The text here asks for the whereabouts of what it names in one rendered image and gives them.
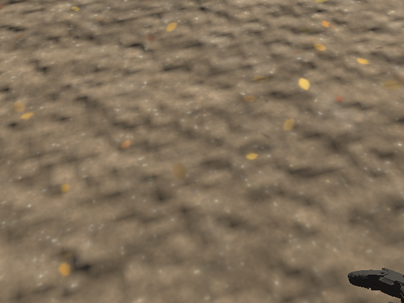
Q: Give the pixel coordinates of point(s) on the right robot hand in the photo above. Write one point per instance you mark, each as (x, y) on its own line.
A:
(385, 280)

